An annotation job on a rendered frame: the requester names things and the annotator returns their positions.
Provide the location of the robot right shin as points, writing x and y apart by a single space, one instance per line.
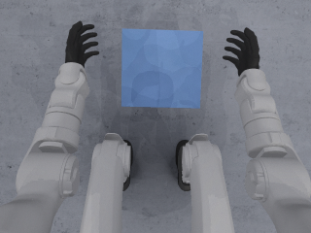
202 137

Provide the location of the left robot upper arm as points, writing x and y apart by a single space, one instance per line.
45 179

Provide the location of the robot right forearm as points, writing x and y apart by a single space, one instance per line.
263 129

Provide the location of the carton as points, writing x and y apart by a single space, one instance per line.
161 68

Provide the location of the robot left forearm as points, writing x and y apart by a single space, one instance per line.
59 132

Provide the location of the right robot upper arm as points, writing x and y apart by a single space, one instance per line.
282 186

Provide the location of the left robot hand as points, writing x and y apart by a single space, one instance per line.
75 49

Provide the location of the right robot hand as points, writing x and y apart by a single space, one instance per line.
248 55

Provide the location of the robot right thigh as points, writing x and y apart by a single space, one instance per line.
210 209

